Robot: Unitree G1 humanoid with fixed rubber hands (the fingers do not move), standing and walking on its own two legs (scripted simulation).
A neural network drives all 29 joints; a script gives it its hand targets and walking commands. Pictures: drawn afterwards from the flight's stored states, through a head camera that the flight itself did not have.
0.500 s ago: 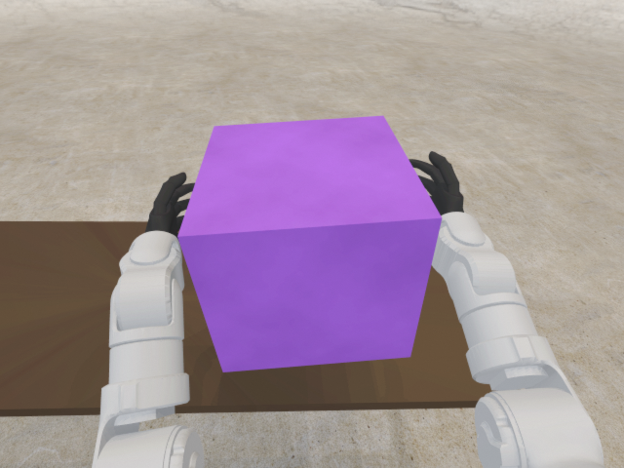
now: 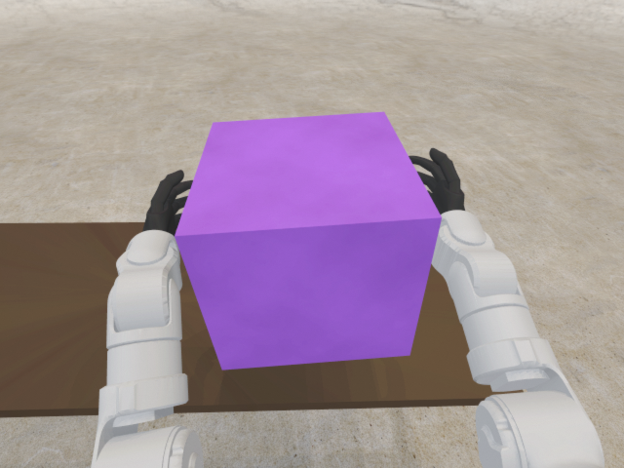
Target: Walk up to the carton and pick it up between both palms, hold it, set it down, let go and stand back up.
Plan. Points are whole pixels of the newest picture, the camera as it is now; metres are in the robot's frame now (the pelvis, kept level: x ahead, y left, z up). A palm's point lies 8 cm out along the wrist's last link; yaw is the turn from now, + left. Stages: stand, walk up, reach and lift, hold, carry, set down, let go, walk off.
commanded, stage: hold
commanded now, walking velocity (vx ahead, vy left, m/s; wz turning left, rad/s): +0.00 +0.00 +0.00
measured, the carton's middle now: (307, 234) +0.40 +0.00 +0.14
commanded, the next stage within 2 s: set down in 0.64 s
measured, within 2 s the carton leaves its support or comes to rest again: neither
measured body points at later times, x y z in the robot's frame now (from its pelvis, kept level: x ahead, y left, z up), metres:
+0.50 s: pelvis +0.00 +0.00 +0.00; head -0.05 +0.03 +0.45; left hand +0.37 +0.18 +0.19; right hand +0.38 -0.17 +0.21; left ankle +0.03 +0.13 -0.75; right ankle -0.01 -0.12 -0.75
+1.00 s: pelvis -0.01 +0.00 +0.00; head -0.07 +0.03 +0.44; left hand +0.37 +0.19 +0.20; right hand +0.37 -0.16 +0.21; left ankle +0.03 +0.13 -0.75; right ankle -0.01 -0.12 -0.75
